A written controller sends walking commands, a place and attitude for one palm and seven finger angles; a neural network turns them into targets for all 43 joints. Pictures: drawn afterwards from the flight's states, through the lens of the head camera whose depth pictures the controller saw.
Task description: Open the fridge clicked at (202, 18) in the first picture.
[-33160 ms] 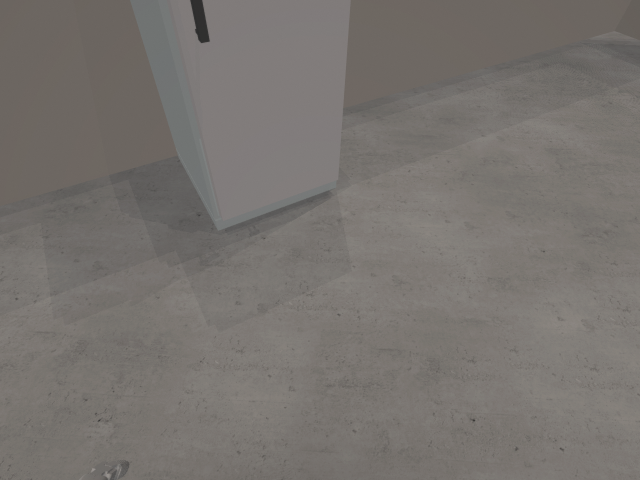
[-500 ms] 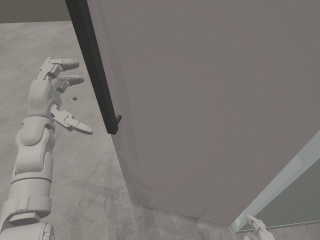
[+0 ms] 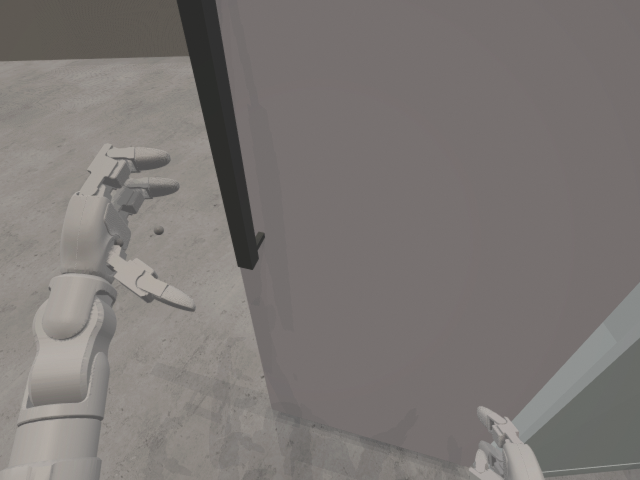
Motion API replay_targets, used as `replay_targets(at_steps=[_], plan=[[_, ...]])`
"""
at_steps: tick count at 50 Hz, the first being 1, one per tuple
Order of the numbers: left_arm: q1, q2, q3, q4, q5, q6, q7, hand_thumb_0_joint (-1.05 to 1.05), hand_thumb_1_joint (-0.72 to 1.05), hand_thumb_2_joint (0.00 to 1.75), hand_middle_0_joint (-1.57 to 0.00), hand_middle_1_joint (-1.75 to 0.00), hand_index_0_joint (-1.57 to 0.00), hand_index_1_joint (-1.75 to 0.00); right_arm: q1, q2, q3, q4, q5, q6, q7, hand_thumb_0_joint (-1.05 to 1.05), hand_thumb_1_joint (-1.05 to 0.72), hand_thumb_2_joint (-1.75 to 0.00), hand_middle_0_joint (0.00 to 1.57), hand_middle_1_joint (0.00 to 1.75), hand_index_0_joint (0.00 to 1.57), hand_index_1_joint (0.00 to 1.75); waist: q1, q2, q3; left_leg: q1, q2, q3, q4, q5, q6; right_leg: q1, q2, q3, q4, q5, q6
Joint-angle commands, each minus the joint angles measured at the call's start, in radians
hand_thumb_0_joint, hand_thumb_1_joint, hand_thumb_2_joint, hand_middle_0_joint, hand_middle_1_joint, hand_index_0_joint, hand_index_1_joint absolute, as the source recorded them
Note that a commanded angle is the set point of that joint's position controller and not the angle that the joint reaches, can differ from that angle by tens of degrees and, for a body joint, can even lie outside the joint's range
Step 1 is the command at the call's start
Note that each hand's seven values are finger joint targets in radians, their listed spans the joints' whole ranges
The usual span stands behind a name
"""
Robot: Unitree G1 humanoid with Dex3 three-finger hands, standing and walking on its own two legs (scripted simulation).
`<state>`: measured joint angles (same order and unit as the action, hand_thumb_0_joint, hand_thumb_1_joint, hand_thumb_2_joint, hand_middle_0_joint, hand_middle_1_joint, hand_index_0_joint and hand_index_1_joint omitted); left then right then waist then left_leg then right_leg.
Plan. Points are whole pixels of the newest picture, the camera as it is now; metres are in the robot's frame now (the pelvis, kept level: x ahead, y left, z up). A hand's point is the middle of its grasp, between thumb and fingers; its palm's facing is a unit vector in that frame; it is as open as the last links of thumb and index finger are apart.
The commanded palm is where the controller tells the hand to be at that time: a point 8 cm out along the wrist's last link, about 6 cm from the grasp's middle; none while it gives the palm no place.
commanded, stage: slip the hand off the handle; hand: left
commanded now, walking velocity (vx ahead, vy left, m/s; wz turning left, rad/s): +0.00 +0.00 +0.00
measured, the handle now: (234, 138) +0.43 +0.15 +0.24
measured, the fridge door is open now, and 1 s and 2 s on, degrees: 70 70 70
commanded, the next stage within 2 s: draw the hand back to the body in 0.26 s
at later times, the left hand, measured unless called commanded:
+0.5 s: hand (149, 271) +0.26 +0.20 +0.18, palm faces +0.12 -0.99 -0.12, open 14.7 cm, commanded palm +0.22 +0.24 +0.20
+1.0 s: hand (110, 305) +0.22 +0.22 +0.18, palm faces +0.31 -0.92 -0.25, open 14.1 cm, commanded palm +0.18 +0.27 +0.19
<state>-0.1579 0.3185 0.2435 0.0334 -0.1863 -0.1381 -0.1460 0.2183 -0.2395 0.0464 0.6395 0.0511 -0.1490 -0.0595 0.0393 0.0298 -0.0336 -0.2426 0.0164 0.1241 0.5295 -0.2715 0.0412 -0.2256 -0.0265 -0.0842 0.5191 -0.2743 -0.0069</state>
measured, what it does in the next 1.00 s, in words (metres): stands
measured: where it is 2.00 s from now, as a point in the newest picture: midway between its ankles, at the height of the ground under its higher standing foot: outside the picture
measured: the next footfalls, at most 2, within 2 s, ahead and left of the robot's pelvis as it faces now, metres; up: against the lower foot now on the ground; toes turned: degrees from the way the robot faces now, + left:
none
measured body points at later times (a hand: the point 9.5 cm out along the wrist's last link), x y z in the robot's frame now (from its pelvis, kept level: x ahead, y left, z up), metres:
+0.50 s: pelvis +0.00 -0.02 +0.00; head -0.03 -0.05 +0.45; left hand +0.25 +0.26 +0.19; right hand +0.20 -0.24 -0.07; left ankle +0.01 +0.09 -0.73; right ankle +0.00 -0.12 -0.73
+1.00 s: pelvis +0.00 -0.02 +0.00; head -0.03 -0.04 +0.45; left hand +0.20 +0.27 +0.20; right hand +0.22 -0.23 -0.05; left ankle +0.01 +0.09 -0.73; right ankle +0.00 -0.12 -0.73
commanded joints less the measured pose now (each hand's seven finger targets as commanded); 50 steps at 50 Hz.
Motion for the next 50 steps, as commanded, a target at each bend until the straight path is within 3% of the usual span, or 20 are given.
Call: replay_targets(at_steps=[1,7,9,12,13,19,20,21,23,26,28,32,37,40,44,45,46,47,48,50], plan=[[-0.260,0.145,0.027,-0.263,-0.029,-0.015,-0.008,0.00,-0.55,0.20,-0.25,-1.15,-0.25,-1.15,-0.132,-0.115,-0.042,-0.164,0.011,-0.065,-0.014,0.00,-0.90,-0.90,0.20,0.30,0.20,0.30,-0.005,0.016,-0.147,0.131,0.026,-0.134,-0.096,0.149,-0.031,-0.039,0.031,0.028,-0.075,0.130,-0.018],[-0.195,0.179,0.073,-0.339,-0.037,0.006,-0.002,0.00,-0.55,0.20,-0.25,-1.15,-0.25,-1.15,-0.154,-0.111,-0.034,-0.168,0.006,-0.068,-0.022,0.00,-0.90,-0.90,0.20,0.30,0.20,0.30,0.009,-0.022,-0.146,0.126,0.018,-0.123,-0.092,0.142,-0.020,-0.012,0.025,0.033,-0.090,0.124,-0.016],[-0.184,0.162,0.058,-0.401,-0.036,-0.007,0.000,0.00,-0.55,0.20,-0.25,-1.15,-0.25,-1.15,-0.164,-0.101,-0.029,-0.178,0.004,-0.076,-0.018,0.00,-0.90,-0.90,0.20,0.30,0.20,0.30,0.009,0.023,-0.165,0.145,0.016,-0.121,-0.087,0.160,-0.023,-0.010,0.024,0.033,-0.082,0.136,-0.016],[-0.083,0.167,0.075,-0.435,-0.037,-0.023,0.003,0.00,-0.55,0.20,-0.25,-1.15,-0.25,-1.15,-0.161,-0.100,-0.027,-0.176,-0.003,-0.086,-0.012,0.00,-0.90,-0.90,0.20,0.30,0.20,0.30,0.021,0.019,-0.169,0.142,0.017,-0.117,-0.078,0.185,-0.022,0.008,0.025,0.033,-0.078,0.165,-0.018],[-0.078,0.146,0.055,-0.451,-0.039,-0.024,-0.001,0.00,-0.55,0.20,-0.25,-1.15,-0.25,-1.15,-0.163,-0.097,-0.026,-0.178,0.000,-0.090,-0.011,0.00,-0.90,-0.90,0.20,0.30,0.20,0.30,0.013,0.030,-0.167,0.145,0.014,-0.114,-0.074,0.193,-0.022,0.006,0.022,0.033,-0.076,0.180,-0.015],[-0.101,0.218,0.121,-0.341,-0.062,0.013,-0.020,0.00,-0.55,0.20,-0.25,-1.15,-0.25,-1.15,-0.157,-0.108,-0.026,-0.152,0.008,-0.084,-0.030,0.00,-0.90,-0.90,0.20,0.30,0.20,0.30,-0.003,-0.039,-0.060,0.074,0.008,-0.105,-0.076,0.093,-0.015,-0.025,0.015,0.053,-0.125,0.083,-0.003],[-0.060,0.219,0.119,-0.246,-0.116,0.137,-0.052,0.00,-0.55,0.20,-0.25,-1.15,-0.25,-1.15,-0.186,-0.118,-0.022,-0.160,0.030,-0.079,-0.042,0.00,-0.90,-0.90,0.20,0.30,0.20,0.30,0.020,-0.005,-0.077,0.066,0.006,-0.110,-0.099,0.048,-0.015,0.011,0.005,0.062,-0.139,0.061,-0.006],[-0.135,0.210,0.099,-0.338,-0.131,0.194,-0.071,0.00,-0.55,0.20,-0.25,-1.15,-0.25,-1.15,-0.208,-0.111,-0.015,-0.179,0.039,-0.079,-0.053,0.00,-0.90,-0.90,0.20,0.30,0.20,0.30,0.015,0.018,-0.085,0.087,0.001,-0.110,-0.103,0.050,-0.010,0.019,0.000,0.061,-0.153,0.058,-0.001],[-0.159,0.272,0.156,-0.361,-0.143,0.268,-0.087,0.00,-0.55,0.20,-0.25,-1.15,-0.25,-1.15,-0.219,-0.117,-0.016,-0.187,0.040,-0.085,-0.068,0.00,-0.90,-0.90,0.20,0.30,0.20,0.30,0.023,0.043,-0.145,0.112,-0.003,-0.107,-0.085,0.109,-0.005,0.057,-0.008,0.071,-0.148,0.118,0.001],[-0.163,0.282,0.174,-0.420,-0.177,0.372,-0.125,0.00,-0.55,0.20,-0.25,-1.15,-0.25,-1.15,-0.239,-0.117,-0.005,-0.207,0.045,-0.106,-0.071,0.00,-0.90,-0.90,0.20,0.30,0.20,0.30,0.032,0.014,-0.208,0.151,-0.008,-0.120,-0.075,0.171,0.003,0.090,-0.010,0.059,-0.124,0.205,0.005],[-0.100,0.295,0.210,-0.442,-0.186,0.370,-0.134,0.00,-0.55,0.20,-0.25,-1.15,-0.25,-1.15,-0.228,-0.115,-0.003,-0.205,0.041,-0.117,-0.066,0.00,-0.90,-0.90,0.20,0.30,0.20,0.30,0.035,-0.014,-0.223,0.149,-0.007,-0.117,-0.057,0.221,0.003,0.109,-0.011,0.059,-0.111,0.276,0.014],[-0.004,0.268,0.232,-0.399,-0.199,0.347,-0.133,0.00,-0.55,0.20,-0.25,-1.15,-0.25,-1.15,-0.207,-0.125,-0.012,-0.189,0.039,-0.128,-0.055,0.00,-0.90,-0.90,0.20,0.30,0.20,0.30,0.030,-0.083,-0.133,0.120,0.000,-0.116,-0.042,0.201,-0.001,0.055,-0.012,0.066,-0.120,0.264,0.025],[0.030,0.267,0.214,-0.368,-0.183,0.389,-0.138,0.00,-0.55,0.20,-0.25,-1.15,-0.25,-1.15,-0.207,-0.136,-0.019,-0.190,0.044,-0.119,-0.054,0.00,-0.90,-0.90,0.20,0.30,0.20,0.30,0.021,-0.034,-0.035,0.089,0.002,-0.114,-0.035,0.138,-0.004,-0.018,-0.017,0.086,-0.142,0.147,0.026],[-0.012,0.272,0.189,-0.501,-0.168,0.382,-0.137,0.00,-0.51,0.22,-0.25,-1.13,-0.25,-1.13,-0.207,-0.127,-0.017,-0.217,0.044,-0.127,-0.055,0.00,-0.90,-0.90,0.20,0.30,0.20,0.30,0.019,0.066,-0.088,0.134,-0.002,-0.119,-0.046,0.148,-0.001,-0.013,-0.008,0.054,-0.120,0.143,0.012],[0.034,0.292,0.213,-0.638,-0.172,0.322,-0.126,0.00,-0.37,0.29,-0.24,-1.04,-0.24,-1.04,-0.190,-0.123,-0.012,-0.225,0.032,-0.153,-0.062,0.00,-0.90,-0.90,0.20,0.30,0.20,0.30,0.023,0.067,-0.179,0.187,0.002,-0.129,-0.040,0.208,-0.001,0.029,0.002,0.031,-0.094,0.211,0.003],[0.054,0.351,0.233,-0.729,-0.003,0.199,0.059,0.00,-0.33,0.31,-0.24,-1.02,-0.24,-1.02,-0.179,-0.109,-0.031,-0.204,-0.024,-0.163,-0.037,0.00,-0.90,-0.90,0.20,0.30,0.20,0.30,0.052,0.054,-0.064,0.099,0.005,-0.121,-0.038,0.192,-0.005,-0.008,-0.014,0.063,-0.161,0.195,-0.005],[0.220,0.238,0.183,-0.594,0.011,0.167,0.129,0.00,-0.30,0.32,-0.24,-1.00,-0.24,-1.00,-0.153,-0.108,-0.033,-0.170,-0.032,-0.163,-0.028,0.00,-0.90,-0.90,0.20,0.30,0.20,0.30,0.028,-0.023,-0.035,0.090,0.013,-0.113,-0.048,0.166,-0.011,-0.021,-0.021,0.052,-0.156,0.178,-0.006],[0.300,0.213,0.176,-0.560,0.016,0.158,0.155,0.00,-0.26,0.34,-0.24,-0.98,-0.24,-0.98,-0.149,-0.116,-0.036,-0.165,-0.030,-0.151,-0.020,0.00,-0.90,-0.90,0.20,0.30,0.20,0.30,0.039,-0.068,-0.006,0.071,0.019,-0.118,-0.052,0.165,-0.012,-0.015,-0.024,0.054,-0.161,0.183,-0.008],[0.318,0.200,0.165,-0.545,0.033,0.136,0.174,0.00,-0.22,0.36,-0.24,-0.96,-0.24,-0.96,-0.145,-0.103,-0.038,-0.162,-0.028,-0.132,-0.016,0.00,-0.90,-0.90,0.20,0.30,0.20,0.30,0.028,-0.099,-0.009,0.078,0.026,-0.113,-0.057,0.149,-0.011,-0.014,-0.026,0.058,-0.160,0.168,-0.005],[0.297,0.207,0.166,-0.554,0.050,0.089,0.201,0.00,-0.15,0.39,-0.24,-0.92,-0.24,-0.92,-0.152,-0.103,-0.045,-0.157,-0.027,-0.109,-0.016,0.00,-0.90,-0.90,0.20,0.30,0.20,0.30,0.021,-0.022,-0.013,0.093,0.022,-0.101,-0.075,0.106,-0.009,-0.006,-0.028,0.068,-0.165,0.111,-0.005]])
